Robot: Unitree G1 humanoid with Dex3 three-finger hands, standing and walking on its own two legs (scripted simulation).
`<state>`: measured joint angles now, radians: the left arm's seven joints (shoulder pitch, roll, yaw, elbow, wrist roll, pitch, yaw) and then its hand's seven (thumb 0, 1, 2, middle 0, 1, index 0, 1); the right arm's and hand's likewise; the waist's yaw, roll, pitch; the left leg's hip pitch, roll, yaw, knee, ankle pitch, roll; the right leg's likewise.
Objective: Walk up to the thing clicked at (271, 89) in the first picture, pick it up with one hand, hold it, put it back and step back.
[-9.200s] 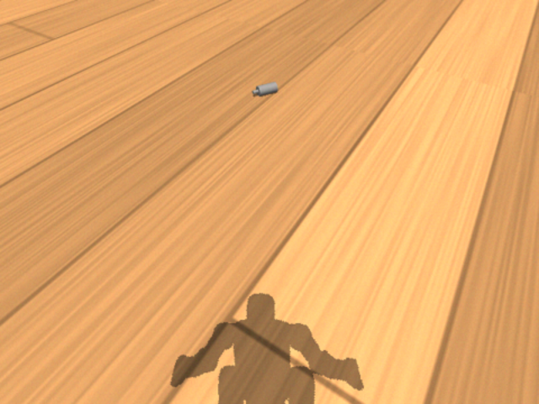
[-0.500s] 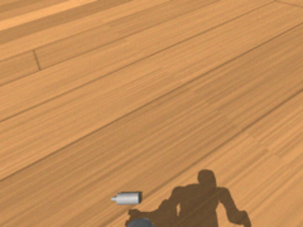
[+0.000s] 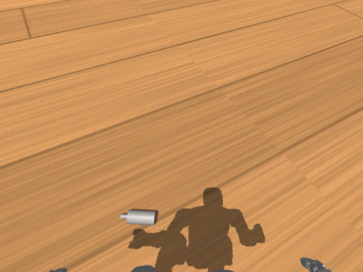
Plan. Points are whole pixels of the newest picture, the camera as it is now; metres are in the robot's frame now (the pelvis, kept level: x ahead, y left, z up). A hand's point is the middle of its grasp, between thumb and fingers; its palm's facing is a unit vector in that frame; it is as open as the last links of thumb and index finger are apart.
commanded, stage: walk up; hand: left
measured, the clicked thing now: (137, 217) +0.45 +0.22 -0.72
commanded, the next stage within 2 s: stand in 0.08 s
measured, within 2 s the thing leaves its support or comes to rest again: neither
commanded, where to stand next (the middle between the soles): +0.09 -0.01 m, yaw -2 degrees
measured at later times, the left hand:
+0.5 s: hand out of the picture +0.08 +0.25 -0.13, palm faces -0.05 -0.94 -0.35, open 7.3 cm
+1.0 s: hand out of the picture +0.10 +0.24 -0.13, palm faces -0.05 -0.94 -0.34, open 7.3 cm
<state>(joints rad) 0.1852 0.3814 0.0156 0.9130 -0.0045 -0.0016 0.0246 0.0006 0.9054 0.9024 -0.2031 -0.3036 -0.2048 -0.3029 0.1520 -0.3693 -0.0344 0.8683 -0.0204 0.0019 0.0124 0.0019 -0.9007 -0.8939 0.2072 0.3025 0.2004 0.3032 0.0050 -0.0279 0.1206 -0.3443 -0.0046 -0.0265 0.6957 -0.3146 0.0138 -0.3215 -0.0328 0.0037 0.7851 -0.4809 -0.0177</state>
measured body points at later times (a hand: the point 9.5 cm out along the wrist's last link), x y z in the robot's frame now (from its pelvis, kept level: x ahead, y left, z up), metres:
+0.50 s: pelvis +0.00 -0.01 +0.03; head +0.00 -0.01 +0.47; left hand +0.08 +0.29 -0.10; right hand +0.07 -0.31 -0.11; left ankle +0.04 +0.12 -0.72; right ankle +0.00 -0.14 -0.72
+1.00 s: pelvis +0.01 -0.01 +0.03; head +0.03 -0.01 +0.48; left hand +0.10 +0.28 -0.10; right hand +0.09 -0.32 -0.10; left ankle +0.04 +0.12 -0.72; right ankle +0.00 -0.14 -0.72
